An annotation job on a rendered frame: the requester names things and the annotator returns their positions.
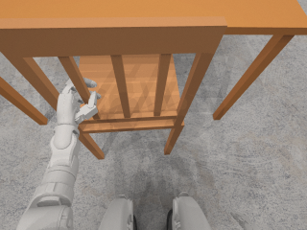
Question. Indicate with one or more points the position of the left robot thigh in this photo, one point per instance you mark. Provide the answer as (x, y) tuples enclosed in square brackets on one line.
[(118, 215)]

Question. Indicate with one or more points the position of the robot left forearm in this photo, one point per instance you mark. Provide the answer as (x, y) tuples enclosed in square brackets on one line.
[(58, 181)]

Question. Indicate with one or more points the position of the robot left upper arm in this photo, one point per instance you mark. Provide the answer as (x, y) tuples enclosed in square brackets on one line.
[(57, 217)]

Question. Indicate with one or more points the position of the robot right hand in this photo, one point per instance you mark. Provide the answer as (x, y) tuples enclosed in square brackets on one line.
[(244, 221)]

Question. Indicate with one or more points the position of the chair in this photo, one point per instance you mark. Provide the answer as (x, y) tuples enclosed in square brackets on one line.
[(130, 59)]

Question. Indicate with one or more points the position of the robot left shin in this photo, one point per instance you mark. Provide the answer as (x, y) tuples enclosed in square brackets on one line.
[(129, 227)]

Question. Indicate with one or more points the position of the robot left hand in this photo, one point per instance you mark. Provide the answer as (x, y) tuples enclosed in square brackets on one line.
[(69, 103)]

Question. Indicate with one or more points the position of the table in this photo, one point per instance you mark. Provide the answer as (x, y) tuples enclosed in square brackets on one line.
[(283, 19)]

